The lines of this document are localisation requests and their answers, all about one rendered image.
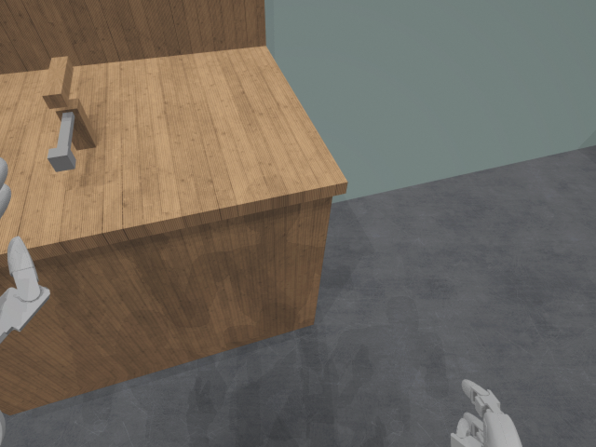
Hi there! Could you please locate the right robot hand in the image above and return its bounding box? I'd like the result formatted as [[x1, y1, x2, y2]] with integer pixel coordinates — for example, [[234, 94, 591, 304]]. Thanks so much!
[[451, 379, 522, 447]]

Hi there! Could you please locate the tap lever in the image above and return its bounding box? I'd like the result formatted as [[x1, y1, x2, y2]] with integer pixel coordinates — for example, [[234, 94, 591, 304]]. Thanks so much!
[[47, 112, 76, 172]]

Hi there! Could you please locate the left robot hand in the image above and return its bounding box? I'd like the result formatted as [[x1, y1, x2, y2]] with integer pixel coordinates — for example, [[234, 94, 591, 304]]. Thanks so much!
[[0, 157, 50, 344]]

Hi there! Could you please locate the counter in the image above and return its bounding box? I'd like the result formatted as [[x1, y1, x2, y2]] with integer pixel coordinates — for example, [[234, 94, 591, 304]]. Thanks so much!
[[0, 0, 348, 415]]

